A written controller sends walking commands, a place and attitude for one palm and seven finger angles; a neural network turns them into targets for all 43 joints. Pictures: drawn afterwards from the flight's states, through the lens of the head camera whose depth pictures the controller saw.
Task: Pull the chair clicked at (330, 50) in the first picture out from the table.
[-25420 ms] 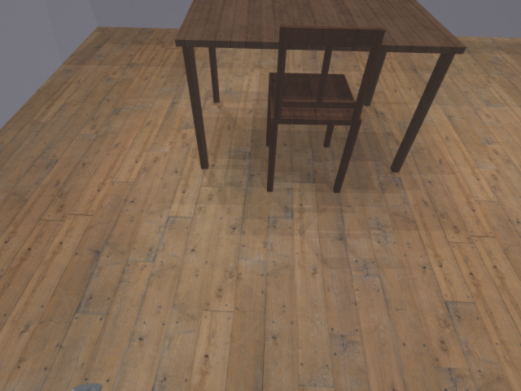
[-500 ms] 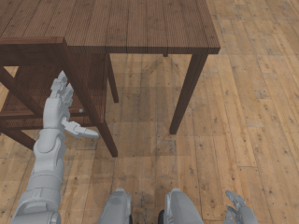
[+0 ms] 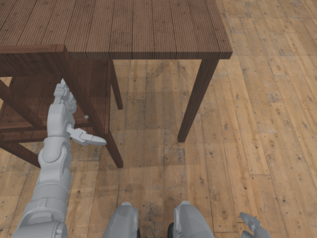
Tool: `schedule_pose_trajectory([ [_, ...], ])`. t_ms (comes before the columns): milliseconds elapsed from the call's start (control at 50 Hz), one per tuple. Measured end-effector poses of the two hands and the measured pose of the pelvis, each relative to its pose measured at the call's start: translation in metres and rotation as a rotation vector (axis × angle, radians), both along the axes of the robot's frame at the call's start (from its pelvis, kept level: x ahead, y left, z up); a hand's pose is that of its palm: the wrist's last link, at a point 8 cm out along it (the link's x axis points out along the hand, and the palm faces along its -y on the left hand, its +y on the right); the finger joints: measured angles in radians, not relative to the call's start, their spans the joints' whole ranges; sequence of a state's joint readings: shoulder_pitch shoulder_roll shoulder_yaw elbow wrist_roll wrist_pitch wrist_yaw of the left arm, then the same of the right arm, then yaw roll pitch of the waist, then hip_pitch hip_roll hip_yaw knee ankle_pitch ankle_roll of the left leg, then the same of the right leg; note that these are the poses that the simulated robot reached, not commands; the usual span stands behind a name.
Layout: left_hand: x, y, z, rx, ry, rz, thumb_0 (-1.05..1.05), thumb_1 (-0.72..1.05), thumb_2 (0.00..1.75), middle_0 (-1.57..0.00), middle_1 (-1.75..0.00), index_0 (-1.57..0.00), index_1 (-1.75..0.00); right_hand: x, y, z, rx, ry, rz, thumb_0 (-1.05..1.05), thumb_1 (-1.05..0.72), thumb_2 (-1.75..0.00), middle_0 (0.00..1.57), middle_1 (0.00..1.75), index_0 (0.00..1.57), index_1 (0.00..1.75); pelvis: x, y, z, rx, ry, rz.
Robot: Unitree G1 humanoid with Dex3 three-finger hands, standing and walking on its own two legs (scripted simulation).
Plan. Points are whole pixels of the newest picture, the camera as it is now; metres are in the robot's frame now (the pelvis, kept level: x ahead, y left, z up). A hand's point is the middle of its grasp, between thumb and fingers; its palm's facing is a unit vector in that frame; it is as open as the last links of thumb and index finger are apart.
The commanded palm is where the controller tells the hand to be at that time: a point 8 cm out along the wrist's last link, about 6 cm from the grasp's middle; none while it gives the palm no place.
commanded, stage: push the fingers through the gap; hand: left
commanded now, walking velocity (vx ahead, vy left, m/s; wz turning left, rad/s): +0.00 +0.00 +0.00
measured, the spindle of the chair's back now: (16, 103) +0.45 +0.38 +0.01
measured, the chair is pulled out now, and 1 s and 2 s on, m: -0.02 0.01 0.03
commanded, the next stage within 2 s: hook a spindle and tug to test in 0.08 s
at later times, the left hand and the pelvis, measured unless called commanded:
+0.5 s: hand (83, 119) +0.39 +0.19 +0.03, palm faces +0.11 -0.99 -0.04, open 16.0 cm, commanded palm +0.36 +0.23 +0.03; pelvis -0.01 -0.01 +0.00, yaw +1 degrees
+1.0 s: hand (86, 116) +0.40 +0.19 +0.03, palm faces +0.07 -1.00 -0.03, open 6.7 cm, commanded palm +0.37 +0.23 +0.03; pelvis +0.00 +0.00 +0.00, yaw +0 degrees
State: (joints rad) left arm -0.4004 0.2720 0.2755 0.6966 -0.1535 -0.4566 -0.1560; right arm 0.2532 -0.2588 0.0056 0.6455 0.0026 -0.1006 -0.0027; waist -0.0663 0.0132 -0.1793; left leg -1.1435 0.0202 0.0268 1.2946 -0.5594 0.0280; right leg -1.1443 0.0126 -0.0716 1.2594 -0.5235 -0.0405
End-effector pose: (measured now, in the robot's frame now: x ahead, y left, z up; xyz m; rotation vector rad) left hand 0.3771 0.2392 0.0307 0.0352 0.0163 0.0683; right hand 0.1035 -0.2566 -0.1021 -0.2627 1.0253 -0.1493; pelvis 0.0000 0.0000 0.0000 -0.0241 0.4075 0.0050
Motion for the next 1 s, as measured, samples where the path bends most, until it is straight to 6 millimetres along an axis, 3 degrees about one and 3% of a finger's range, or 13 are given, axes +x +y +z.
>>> schedule_pose_trajectory([
  [300,-0.013,0.001,0.004,0.006,-0.029,0.0,-0.01,-0.5,0.3,-0.08,-0.13,-0.07,-0.13,0.022,0.0,0.001,0.002,-0.057,0.038,0.01,-0.9,-0.9,0.2,0.29,0.2,0.3,-0.004,-0.005,-0.002,0.001,-0.014,0.011],
  [580,-0.009,0.007,0.006,0.001,-0.017,0.049,-0.01,-0.47,0.31,-0.21,-0.68,-0.19,-0.68,0.01,-0.006,-0.001,0.002,-0.046,0.027,0.01,-0.9,-0.9,0.2,0.29,0.2,0.3,-0.007,-0.008,-0.004,0.003,-0.013,0.012],
  [800,-0.003,0.008,0.005,0.0,-0.019,0.013,-0.01,-0.05,0.49,-0.35,-1.22,-0.34,-1.22,0.001,-0.006,-0.001,-0.009,0.005,0.014,0.01,-0.9,-0.9,0.2,0.29,0.2,0.3,-0.002,-0.005,-0.001,-0.002,-0.004,0.014],
  [1000,0.002,0.0,0.002,-0.008,-0.015,-0.002,0.0,0.48,0.71,-0.44,-1.4,-0.44,-1.4,0.011,0.0,0.002,-0.004,-0.015,0.008,0.01,-0.9,-0.9,0.2,0.29,0.2,0.3,0.002,0.0,0.0,-0.003,0.002,0.006],
])
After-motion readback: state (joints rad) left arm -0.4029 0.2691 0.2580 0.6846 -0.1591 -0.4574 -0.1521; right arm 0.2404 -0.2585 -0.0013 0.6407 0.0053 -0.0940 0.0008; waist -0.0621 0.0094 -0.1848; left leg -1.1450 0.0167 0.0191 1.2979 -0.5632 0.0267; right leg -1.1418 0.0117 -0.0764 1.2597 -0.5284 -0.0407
